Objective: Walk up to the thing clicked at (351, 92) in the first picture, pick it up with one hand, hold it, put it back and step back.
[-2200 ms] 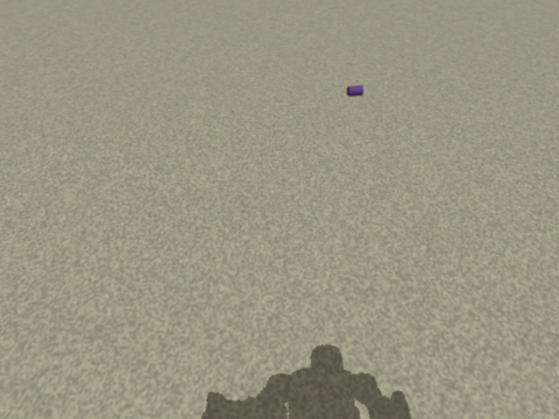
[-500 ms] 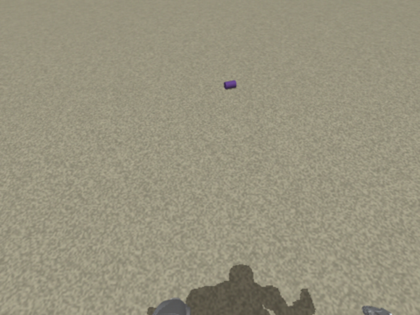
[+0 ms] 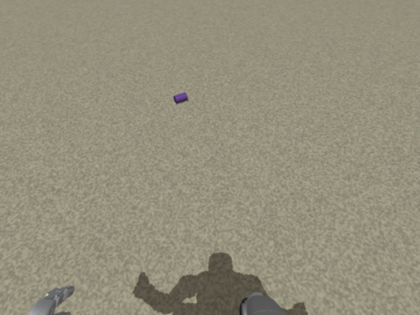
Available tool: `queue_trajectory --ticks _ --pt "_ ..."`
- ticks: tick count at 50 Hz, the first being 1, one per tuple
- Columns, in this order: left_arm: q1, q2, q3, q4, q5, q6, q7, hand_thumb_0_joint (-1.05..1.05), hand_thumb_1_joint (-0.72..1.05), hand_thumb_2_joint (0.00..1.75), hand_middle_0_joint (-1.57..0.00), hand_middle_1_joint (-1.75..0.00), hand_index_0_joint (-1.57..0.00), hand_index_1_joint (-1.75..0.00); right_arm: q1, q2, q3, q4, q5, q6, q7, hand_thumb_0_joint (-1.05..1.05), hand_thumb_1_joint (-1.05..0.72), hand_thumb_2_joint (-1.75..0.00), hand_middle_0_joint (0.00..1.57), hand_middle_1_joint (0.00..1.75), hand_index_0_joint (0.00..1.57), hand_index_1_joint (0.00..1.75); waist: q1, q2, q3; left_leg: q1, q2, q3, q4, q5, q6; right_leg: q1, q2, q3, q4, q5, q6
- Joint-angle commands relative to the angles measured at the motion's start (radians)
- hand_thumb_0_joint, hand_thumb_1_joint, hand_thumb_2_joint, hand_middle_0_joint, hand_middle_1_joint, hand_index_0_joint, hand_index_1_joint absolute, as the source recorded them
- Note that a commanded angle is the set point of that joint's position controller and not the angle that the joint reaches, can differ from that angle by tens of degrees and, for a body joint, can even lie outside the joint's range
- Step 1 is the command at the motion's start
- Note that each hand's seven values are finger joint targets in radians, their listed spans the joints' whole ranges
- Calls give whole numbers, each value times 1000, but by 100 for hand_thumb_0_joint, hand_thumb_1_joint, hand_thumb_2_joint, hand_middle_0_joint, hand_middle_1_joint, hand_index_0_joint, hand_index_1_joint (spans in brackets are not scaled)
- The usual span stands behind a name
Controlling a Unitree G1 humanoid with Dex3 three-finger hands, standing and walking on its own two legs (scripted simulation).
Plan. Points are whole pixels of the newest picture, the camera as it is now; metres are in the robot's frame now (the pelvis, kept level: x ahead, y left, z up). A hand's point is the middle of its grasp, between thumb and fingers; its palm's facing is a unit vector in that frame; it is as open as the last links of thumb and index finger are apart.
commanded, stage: walk up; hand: left
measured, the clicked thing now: (180, 97) +1.70 +0.14 -0.73
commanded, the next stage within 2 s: none
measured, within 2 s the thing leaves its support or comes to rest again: neither
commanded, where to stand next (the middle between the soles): +1.26 -0.10 m, yaw +4 degrees
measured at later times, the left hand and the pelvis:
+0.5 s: hand (102, 257) +0.29 +0.26 -0.16, palm faces +0.04 -0.94 -0.35, open 7.4 cm; pelvis +0.29 -0.02 -0.01, yaw +1 degrees
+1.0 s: hand (144, 136) +0.67 +0.19 -0.11, palm faces -0.01 -0.91 -0.42, open 7.4 cm; pelvis +0.55 -0.09 -0.01, yaw +0 degrees
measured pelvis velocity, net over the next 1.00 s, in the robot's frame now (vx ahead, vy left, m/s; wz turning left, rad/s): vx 0.55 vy -0.09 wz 0.00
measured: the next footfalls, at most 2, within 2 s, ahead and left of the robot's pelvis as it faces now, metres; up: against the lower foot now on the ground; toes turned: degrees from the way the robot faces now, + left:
right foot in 0.04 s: +0.20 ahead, -0.14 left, +0.00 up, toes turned -5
left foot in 0.50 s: +0.46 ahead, +0.10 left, +0.00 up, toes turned +7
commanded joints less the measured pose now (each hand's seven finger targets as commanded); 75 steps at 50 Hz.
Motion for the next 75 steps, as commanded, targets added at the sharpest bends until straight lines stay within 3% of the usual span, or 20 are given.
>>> queue_trajectory --ticks 1,2,3,4,9,20,23,24,26,32,41,46,47,48,53,64,69,70,72,75 --pt "122 193 75 -25 5 -26 22 0 90 90 -20 -30 -20 -30 -96 -229 -57 -100 10 -24 -30 0 -90 -90 20 30 20 30 164 -11 -128 -250 106 -32 198 390 141 499 94 -83 -79 -40 -43" --pt "281 266 109 5 13 -31 41 0 90 90 -20 -30 -20 -30 -60 -165 -34 -104 12 -22 -31 0 -90 -90 20 30 20 30 241 -217 -188 -430 20 -9 523 292 101 679 4 104 -141 -263 -77" --pt "297 363 119 -19 -4 -38 53 0 90 90 -20 -30 -20 -30 -26 -125 -19 -134 26 -23 -33 0 -90 -90 20 30 20 30 211 -366 -200 -677 -104 -51 738 -98 65 766 -284 649 -370 -429 -185" --pt "221 357 109 -41 -25 -34 56 0 90 90 -20 -30 -20 -30 -87 -224 -41 -111 17 -12 -45 0 -90 -90 20 30 20 30 199 -197 -158 -688 -16 -175 821 -110 72 653 -327 704 -401 -536 -234" --pt "77 218 67 -85 -21 -49 69 0 90 90 -20 -30 -20 -30 -11 -193 -35 -28 17 7 -21 0 -90 -90 20 30 20 30 73 -116 -6 -531 49 -215 614 131 59 332 -121 231 -388 -179 -164" --pt "142 226 67 -112 -2 -55 63 0 90 90 -20 -30 -20 -30 -250 -134 -38 -117 3 -6 14 0 -90 -90 20 30 20 30 120 -65 -3 -379 7 -106 116 297 47 368 -120 55 -347 19 -167" --pt "104 218 56 -121 -5 -45 75 0 90 90 -20 -30 -20 -30 -64 -176 -65 -64 -4 -10 -2 0 -90 -90 20 30 20 30 5 53 -76 -68 -49 -79 66 251 86 285 -84 0 -58 209 -133" --pt "161 168 35 -120 -10 -39 80 0 90 90 -20 -30 -20 -30 67 -225 -86 -32 -20 -14 -13 0 -90 -90 20 30 20 30 -48 177 -161 145 -25 -142 34 148 137 163 -20 -47 209 188 -97" --pt "222 169 29 -128 -34 -34 93 0 90 90 -20 -30 -20 -30 125 -344 -118 -78 0 -16 -33 0 -90 -90 20 30 20 30 -61 264 -250 324 370 -891 -190 -65 325 -205 170 41 605 -388 -35" --pt "226 177 30 -40 -14 -22 62 0 90 90 -20 -30 -20 -30 -98 -221 -58 -126 24 -27 -36 0 -90 -90 20 30 20 30 60 167 -18 -178 189 -308 -223 160 236 -8 -16 71 417 -181 6" --pt "28 147 46 -77 -1 -20 21 0 90 90 -20 -30 -20 -30 -115 -250 -61 -133 18 -28 -28 0 -90 -90 20 30 20 30 39 156 16 -223 157 -207 -221 52 220 114 6 -30 6 54 11" --pt "283 239 98 -1 9 -42 49 0 90 90 -20 -30 -20 -30 -67 -149 -25 -127 8 -14 -37 0 -90 -90 20 30 20 30 188 -151 -136 -393 25 -69 410 212 130 601 -1 61 -161 -227 -43" --pt "330 351 115 -16 3 -50 66 0 90 90 -20 -30 -20 -30 -21 -98 -5 -146 27 -14 -38 0 -90 -90 20 30 20 30 189 -368 -174 -635 -133 -66 674 -105 67 716 -291 600 -372 -345 -143" --pt "290 347 106 -29 -10 -44 70 0 90 90 -20 -30 -20 -30 -94 -202 -30 -121 15 0 -52 0 -90 -90 20 30 20 30 196 -222 -124 -667 -75 -190 774 -151 75 619 -349 699 -397 -408 -227" --pt "121 201 58 -73 -17 -48 86 0 90 90 -20 -30 -20 -30 -8 -176 -28 -32 24 18 -31 0 -90 -90 20 30 20 30 76 -154 -4 -511 -8 -246 617 105 71 335 -136 188 -395 -130 -146" --pt "206 203 63 -106 -1 -53 84 0 90 90 -20 -30 -20 -30 -220 -115 -26 -117 0 18 6 0 -90 -90 20 30 20 30 127 -66 31 -469 -9 -137 163 271 49 416 -142 29 -345 115 -147" --pt "186 212 51 -122 -7 -36 93 0 90 90 -20 -30 -20 -30 -91 -141 -48 -88 -5 9 -7 0 -90 -90 20 30 20 30 30 19 -36 -115 -84 -66 47 232 106 330 -105 -31 -58 320 -130" --pt "212 169 31 -127 -13 -33 97 0 90 90 -20 -30 -20 -30 37 -186 -68 -59 -18 6 -19 0 -90 -90 20 30 20 30 -24 118 -123 79 -63 -125 34 170 153 239 -45 -73 172 309 -97" --pt "262 148 26 -137 -35 -25 108 0 90 90 -20 -30 -20 -30 112 -317 -103 -95 -4 4 -39 0 -90 -90 20 30 20 30 -53 266 -229 297 360 -871 -159 66 363 -158 157 -8 594 -405 -22" --pt "217 183 19 -99 -24 -23 105 0 90 90 -20 -30 -20 -30 -27 -238 -72 -126 29 7 -52 0 -90 -90 20 30 20 30 14 72 -36 6 271 -523 -169 200 291 -118 31 125 576 -280 -22"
